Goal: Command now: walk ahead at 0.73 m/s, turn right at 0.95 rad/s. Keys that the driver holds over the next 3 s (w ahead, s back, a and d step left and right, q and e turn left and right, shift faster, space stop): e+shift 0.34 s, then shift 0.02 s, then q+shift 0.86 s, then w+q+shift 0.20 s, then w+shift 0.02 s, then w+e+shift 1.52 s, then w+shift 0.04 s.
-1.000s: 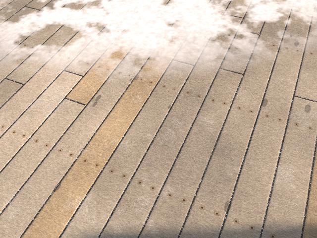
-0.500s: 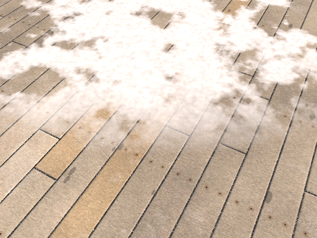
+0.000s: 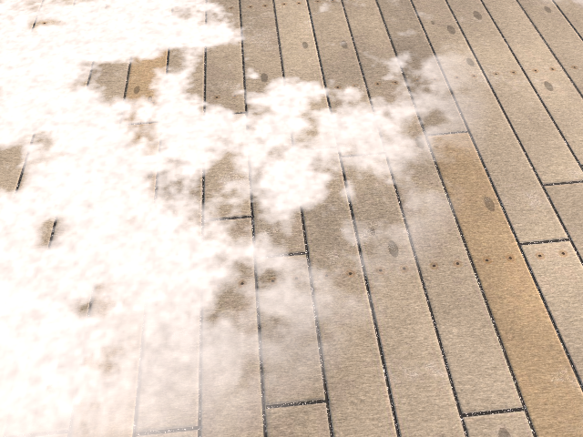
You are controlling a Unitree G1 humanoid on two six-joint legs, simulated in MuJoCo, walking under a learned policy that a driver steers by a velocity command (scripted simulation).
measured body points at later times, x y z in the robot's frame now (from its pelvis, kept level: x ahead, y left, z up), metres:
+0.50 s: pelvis +0.29 -0.01 +0.00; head +0.33 -0.04 +0.45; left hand +0.53 +0.19 -0.09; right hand +0.38 -0.34 -0.09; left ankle +0.47 +0.11 -0.68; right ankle +0.32 -0.09 -0.73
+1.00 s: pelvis +0.37 -0.01 +0.00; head +0.41 -0.01 +0.45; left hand +0.56 +0.26 -0.09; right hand +0.49 -0.32 -0.09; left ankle +0.45 +0.10 -0.73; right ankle +0.37 -0.12 -0.73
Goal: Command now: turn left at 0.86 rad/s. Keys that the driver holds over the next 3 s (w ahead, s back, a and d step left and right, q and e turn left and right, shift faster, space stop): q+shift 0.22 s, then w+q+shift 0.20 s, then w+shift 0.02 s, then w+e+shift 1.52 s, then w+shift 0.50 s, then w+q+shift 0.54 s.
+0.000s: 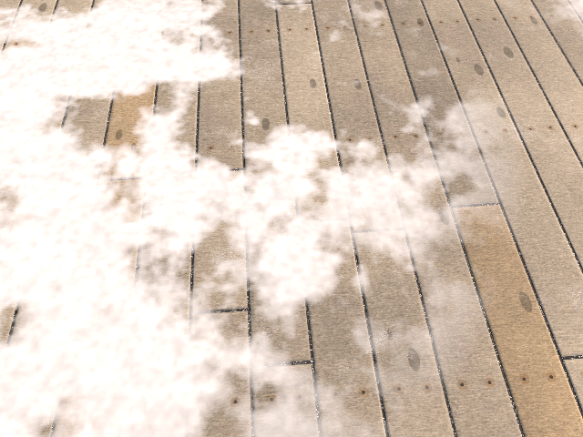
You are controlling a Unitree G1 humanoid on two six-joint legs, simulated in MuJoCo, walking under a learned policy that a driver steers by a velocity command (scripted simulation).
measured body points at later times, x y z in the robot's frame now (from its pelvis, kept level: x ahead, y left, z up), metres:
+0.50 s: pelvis +0.06 +0.06 +0.00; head +0.09 +0.08 +0.45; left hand -0.05 +0.37 -0.11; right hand +0.39 -0.05 -0.06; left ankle +0.04 +0.22 -0.70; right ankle +0.01 -0.11 -0.74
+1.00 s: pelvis +0.35 +0.28 -0.03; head +0.36 +0.29 +0.41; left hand +0.47 +0.57 -0.12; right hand +0.40 +0.01 -0.16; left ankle +0.07 +0.26 -0.71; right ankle +0.51 +0.29 -0.72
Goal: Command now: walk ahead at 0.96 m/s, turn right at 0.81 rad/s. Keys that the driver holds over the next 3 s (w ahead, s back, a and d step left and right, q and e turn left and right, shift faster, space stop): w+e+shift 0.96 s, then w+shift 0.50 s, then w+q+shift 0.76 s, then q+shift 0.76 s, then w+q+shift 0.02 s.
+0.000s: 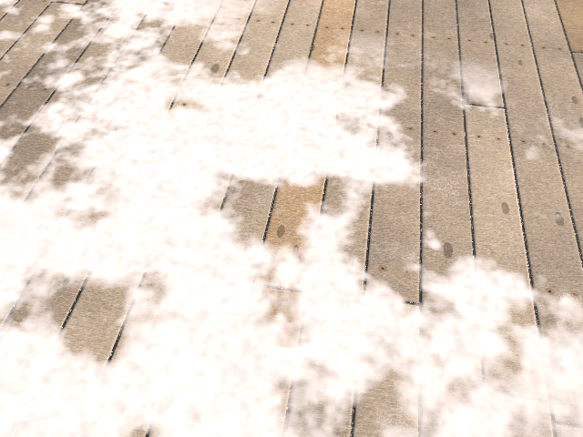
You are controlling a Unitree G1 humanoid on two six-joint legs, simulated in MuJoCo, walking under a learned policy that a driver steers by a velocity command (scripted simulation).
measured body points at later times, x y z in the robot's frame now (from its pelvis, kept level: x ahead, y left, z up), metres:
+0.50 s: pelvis +0.42 +0.03 +0.02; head +0.44 +0.01 +0.47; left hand +0.62 +0.26 -0.09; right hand +0.49 -0.29 -0.04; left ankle +0.56 +0.13 -0.70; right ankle +0.22 +0.00 -0.60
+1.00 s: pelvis +0.72 -0.22 +0.00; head +0.74 -0.25 +0.45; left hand +1.03 -0.21 -0.09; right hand +0.55 -0.44 -0.11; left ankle +0.75 +0.02 -0.56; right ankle +0.74 -0.30 -0.70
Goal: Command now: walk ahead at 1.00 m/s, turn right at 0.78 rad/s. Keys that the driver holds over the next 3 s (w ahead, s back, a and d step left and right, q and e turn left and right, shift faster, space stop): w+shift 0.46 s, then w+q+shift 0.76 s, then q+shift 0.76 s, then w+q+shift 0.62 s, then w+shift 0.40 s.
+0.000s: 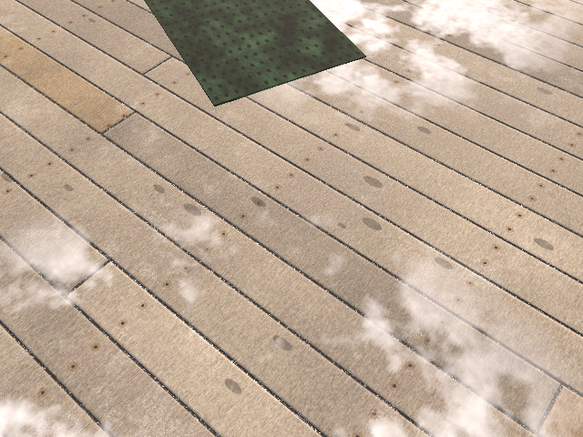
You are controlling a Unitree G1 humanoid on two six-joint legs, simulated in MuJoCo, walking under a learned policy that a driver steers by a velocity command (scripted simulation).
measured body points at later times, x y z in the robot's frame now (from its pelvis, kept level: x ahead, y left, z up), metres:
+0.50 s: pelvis +0.46 +0.07 +0.02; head +0.49 +0.05 +0.47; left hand +0.59 +0.32 -0.09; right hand +0.53 -0.21 -0.09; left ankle +0.53 +0.16 -0.71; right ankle +0.31 -0.03 -0.59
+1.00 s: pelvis +0.90 +0.00 +0.03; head +0.92 +0.00 +0.48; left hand +0.91 +0.30 -0.08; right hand +1.10 -0.25 -0.07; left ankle +0.87 +0.11 -0.60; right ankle +0.92 -0.14 -0.71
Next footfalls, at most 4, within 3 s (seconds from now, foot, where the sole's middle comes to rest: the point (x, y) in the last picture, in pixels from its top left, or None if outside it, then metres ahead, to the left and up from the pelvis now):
0.36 left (233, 386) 0.57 0.16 -0.74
0.80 right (349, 246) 0.96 -0.14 -0.74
1.26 left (227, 160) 1.29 0.22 -0.74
1.68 right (217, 98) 1.59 0.27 -0.74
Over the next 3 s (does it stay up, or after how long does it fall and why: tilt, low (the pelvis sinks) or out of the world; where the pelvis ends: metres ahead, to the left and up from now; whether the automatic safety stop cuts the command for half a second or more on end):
stays up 1.28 0.79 -0.01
